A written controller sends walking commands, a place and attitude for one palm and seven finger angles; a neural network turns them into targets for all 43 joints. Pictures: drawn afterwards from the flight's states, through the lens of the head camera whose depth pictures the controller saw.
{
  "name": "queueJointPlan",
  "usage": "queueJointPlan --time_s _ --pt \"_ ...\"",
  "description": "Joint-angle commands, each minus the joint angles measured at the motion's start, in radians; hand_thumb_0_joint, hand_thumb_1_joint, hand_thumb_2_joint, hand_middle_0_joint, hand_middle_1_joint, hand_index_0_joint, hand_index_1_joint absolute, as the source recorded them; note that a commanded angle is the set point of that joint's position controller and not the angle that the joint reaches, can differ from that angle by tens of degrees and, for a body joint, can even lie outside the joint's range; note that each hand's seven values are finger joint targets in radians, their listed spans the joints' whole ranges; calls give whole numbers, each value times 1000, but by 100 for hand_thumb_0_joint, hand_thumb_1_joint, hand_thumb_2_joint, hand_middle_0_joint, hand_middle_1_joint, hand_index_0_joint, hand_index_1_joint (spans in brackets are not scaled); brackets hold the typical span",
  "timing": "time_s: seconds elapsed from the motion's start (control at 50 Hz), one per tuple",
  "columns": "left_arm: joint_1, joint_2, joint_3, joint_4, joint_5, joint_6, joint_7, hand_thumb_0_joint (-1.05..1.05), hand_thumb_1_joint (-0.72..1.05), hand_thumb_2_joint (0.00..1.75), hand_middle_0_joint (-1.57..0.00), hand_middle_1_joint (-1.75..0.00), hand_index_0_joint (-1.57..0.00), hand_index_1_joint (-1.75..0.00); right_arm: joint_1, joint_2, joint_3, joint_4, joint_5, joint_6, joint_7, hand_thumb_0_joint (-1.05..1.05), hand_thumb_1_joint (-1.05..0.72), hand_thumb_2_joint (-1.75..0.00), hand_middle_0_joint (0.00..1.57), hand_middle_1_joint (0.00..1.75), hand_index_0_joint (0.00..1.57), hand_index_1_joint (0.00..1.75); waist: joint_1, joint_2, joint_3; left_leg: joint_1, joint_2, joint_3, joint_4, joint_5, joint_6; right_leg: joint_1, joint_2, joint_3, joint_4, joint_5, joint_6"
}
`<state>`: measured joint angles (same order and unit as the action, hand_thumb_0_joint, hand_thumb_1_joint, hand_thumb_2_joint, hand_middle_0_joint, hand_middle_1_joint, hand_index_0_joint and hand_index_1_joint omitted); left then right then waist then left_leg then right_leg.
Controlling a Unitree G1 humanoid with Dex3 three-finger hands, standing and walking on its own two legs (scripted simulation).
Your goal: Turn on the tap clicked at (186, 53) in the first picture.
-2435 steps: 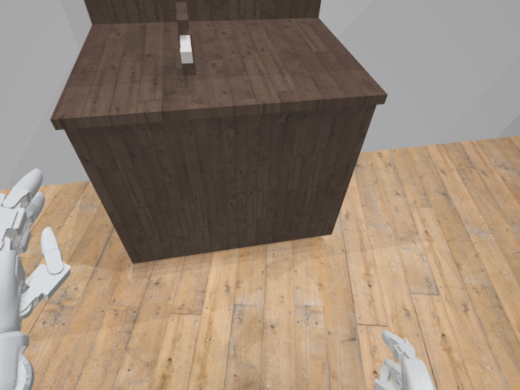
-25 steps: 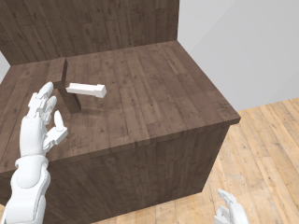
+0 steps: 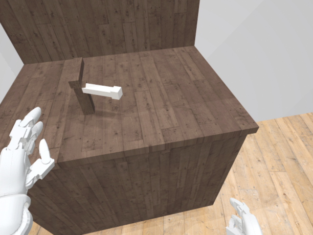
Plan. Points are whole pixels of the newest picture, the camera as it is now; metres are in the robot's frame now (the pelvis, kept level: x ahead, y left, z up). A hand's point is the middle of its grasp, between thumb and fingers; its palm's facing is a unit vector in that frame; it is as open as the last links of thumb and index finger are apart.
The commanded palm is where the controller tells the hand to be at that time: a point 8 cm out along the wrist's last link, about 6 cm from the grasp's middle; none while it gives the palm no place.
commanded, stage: draw the hand back beside the body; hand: left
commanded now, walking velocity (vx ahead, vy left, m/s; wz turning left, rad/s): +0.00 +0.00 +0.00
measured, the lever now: (116, 92) +0.46 +0.20 +0.13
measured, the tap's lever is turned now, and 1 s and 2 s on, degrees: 64 64 64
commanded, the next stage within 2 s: step back with the hand held close in 0.16 s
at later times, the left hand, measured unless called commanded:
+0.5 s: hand (56, 160) +0.20 +0.24 +0.15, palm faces +0.37 -0.82 -0.44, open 7.4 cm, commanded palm +0.15 +0.28 +0.17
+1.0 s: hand (36, 181) +0.16 +0.26 +0.14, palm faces +0.38 -0.79 -0.47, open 7.4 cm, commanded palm +0.10 +0.30 +0.17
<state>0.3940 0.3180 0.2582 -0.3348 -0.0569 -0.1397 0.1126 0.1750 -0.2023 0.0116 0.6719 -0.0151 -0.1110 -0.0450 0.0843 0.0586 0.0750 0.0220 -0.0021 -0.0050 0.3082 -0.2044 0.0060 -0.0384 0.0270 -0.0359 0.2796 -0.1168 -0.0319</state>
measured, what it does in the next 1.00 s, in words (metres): shifts its weight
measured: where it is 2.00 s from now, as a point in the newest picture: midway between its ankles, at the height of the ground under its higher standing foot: outside the picture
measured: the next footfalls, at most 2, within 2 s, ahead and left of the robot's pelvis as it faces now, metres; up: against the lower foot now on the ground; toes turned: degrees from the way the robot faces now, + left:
right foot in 1.68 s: -0.18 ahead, -0.12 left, +0.00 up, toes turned +1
left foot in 2.00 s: -0.27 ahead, +0.10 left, +0.00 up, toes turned +3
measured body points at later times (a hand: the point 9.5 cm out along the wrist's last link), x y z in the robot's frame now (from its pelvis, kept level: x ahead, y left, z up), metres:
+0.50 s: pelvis -0.01 +0.00 +0.00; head +0.01 -0.03 +0.45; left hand +0.18 +0.28 +0.17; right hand +0.17 -0.23 -0.10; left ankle -0.01 +0.11 -0.75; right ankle +0.03 -0.10 -0.75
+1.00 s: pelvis -0.06 +0.02 -0.02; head -0.02 +0.01 +0.43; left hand +0.13 +0.30 +0.17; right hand +0.11 -0.22 -0.11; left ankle -0.01 +0.11 -0.75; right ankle +0.03 -0.10 -0.75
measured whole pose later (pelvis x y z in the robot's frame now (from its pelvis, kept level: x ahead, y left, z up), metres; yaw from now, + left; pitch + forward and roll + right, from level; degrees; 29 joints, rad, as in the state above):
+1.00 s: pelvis -0.06 +0.02 -0.02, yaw +0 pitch +1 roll +0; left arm 0.50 0.37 0.34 -0.52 -0.03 -0.14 0.18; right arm 0.18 -0.23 0.00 0.55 0.02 -0.01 -0.09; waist 0.01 0.04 0.06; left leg -0.37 -0.03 0.02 0.57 -0.22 0.04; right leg -0.41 0.00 -0.02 0.50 -0.13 0.00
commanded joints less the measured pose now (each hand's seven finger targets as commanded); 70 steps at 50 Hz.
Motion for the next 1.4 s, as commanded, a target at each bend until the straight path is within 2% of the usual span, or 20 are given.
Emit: queueJointPlan --time_s 0.0,0.06,0.12,0.24,0.26,0.28,0.3,0.34,0.48,0.62,0.88,0.98,1.06,1.12,1.18,1.22,1.26,1.3,1.34,1.38 --pt "-201 159 81 -233 9 -76 16 0 90 90 -20 -30 -20 -30 -146 -97 -36 -149 -1 -69 -9 0 -90 -90 20 30 20 30 -25 37 -75 -82 -1 1 -67 84 0 32 -15 26 -48 -35 1" --pt "-181 165 89 -206 5 -73 17 0 90 90 -20 -30 -20 -30 -146 -99 -36 -146 -3 -70 -10 0 -90 -90 20 30 20 30 -19 -35 -69 -92 -1 -1 -70 69 5 37 -13 23 -53 -51 3" --pt "-167 161 91 -206 7 -77 18 0 90 90 -20 -30 -20 -30 -146 -94 -32 -142 -3 -76 -7 0 -90 -90 20 30 20 30 -15 33 -69 -97 -4 -2 -74 78 -2 51 -16 26 -49 -37 -2" --pt "-140 158 94 -200 3 -76 11 0 90 90 -20 -30 -20 -30 -144 -98 -37 -145 -3 -74 -5 0 -90 -90 20 30 20 30 -15 -13 -68 -96 0 5 -69 104 3 54 -14 26 -52 -16 2" --pt "-178 202 132 -208 1 -77 16 0 90 90 -20 -30 -20 -30 -143 -101 -39 -143 -3 -74 -7 0 -90 -90 20 30 20 30 -14 -25 -84 -94 -1 5 -68 100 5 59 -15 29 -54 -16 3" --pt "-321 354 283 -246 -1 -112 31 0 90 90 -20 -30 -20 -30 -170 -112 -10 -215 31 -46 -5 0 -90 -90 20 30 20 30 -49 82 24 -204 9 -7 -55 -29 11 -40 -47 101 -82 -41 9" --pt "-148 213 183 -173 0 -109 19 0 90 90 -20 -30 -20 -30 -152 -112 -23 -204 18 -26 -15 0 -90 -90 20 30 20 30 -48 19 25 -244 13 -31 -25 -40 18 -90 -72 92 -83 -34 12" --pt "-54 170 141 -192 8 -99 12 0 90 90 -20 -30 -20 -30 -119 -119 -37 -233 22 1 -10 0 -90 -90 20 30 20 30 -56 -41 -75 -190 23 -23 28 -23 23 -117 -99 101 -78 -65 14" --pt "31 229 194 -314 13 -76 40 0 90 90 -20 -30 -20 -30 -95 -137 -60 -269 23 31 -34 0 -90 -90 20 30 20 30 -60 -9 -239 -184 48 -27 74 206 17 -96 -108 74 78 177 23" --pt "75 226 203 -340 17 -49 56 0 90 90 -20 -30 -20 -30 -88 -140 -74 -282 24 53 -46 0 -90 -90 20 30 20 30 -61 0 -247 -249 70 -45 104 263 14 -106 -100 75 156 205 29" --pt "68 246 222 -395 23 -62 87 0 90 90 -20 -30 -20 -30 -75 -148 -65 -271 31 51 -50 0 -90 -90 20 30 20 30 -86 -44 -180 -370 53 -68 155 -204 31 -289 -143 130 75 -211 6" --pt "20 236 236 -408 48 -70 97 0 90 90 -20 -30 -20 -30 -101 -159 -60 -282 22 39 -64 0 -90 -90 20 30 20 30 -70 103 -156 -653 156 -211 -81 -388 80 -41 -17 63 319 -102 53" --pt "43 199 223 -372 61 -70 84 0 90 90 -20 -30 -20 -30 -97 -148 -71 -279 15 24 -60 0 -90 -90 20 30 20 30 -68 71 -160 -684 191 -203 -35 -256 108 4 -9 86 425 -37 54" --pt "38 196 199 -386 49 -65 77 0 90 90 -20 -30 -20 -30 -83 -133 -70 -256 11 23 -50 0 -90 -90 20 30 20 30 -80 -27 -197 -515 119 -118 140 -8 49 -108 -88 171 267 173 16" --pt "27 243 210 -438 31 -64 77 0 90 90 -20 -30 -20 -30 -58 -117 -83 -237 24 36 -32 0 -90 -90 20 30 20 30 -97 -171 -263 -350 9 -16 404 -96 -12 -275 -279 356 65 129 -82" --pt "73 252 224 -447 27 -66 79 0 90 90 -20 -30 -20 -30 -73 -97 -77 -241 28 43 -27 0 -90 -90 20 30 20 30 -88 -193 -268 -313 -1 -15 573 -176 -17 -346 -338 332 20 109 -114" --pt "112 261 252 -453 25 -66 77 0 90 90 -20 -30 -20 -30 -87 -88 -69 -246 25 47 -25 0 -90 -90 20 30 20 30 -89 -175 -240 -331 20 -20 495 -195 -12 -331 -311 258 69 181 -96" --pt "145 262 271 -448 16 -65 81 0 90 90 -20 -30 -20 -30 -90 -102 -65 -237 22 50 -32 0 -90 -90 20 30 20 30 -93 -43 -230 -313 61 -54 189 -38 4 -317 -213 193 194 155 -31" --pt "115 263 274 -480 17 -84 89 0 90 90 -20 -30 -20 -30 -106 -126 -73 -254 21 33 -48 0 -90 -90 20 30 20 30 -70 141 -258 -387 244 -202 28 152 64 -241 -19 62 380 -68 59" --pt "76 253 275 -483 20 -85 90 0 90 90 -20 -30 -20 -30 -88 -123 -79 -249 -1 0 -53 0 -90 -90 20 30 20 30 -83 236 -239 -474 340 -324 -85 128 139 -251 34 93 722 -318 53"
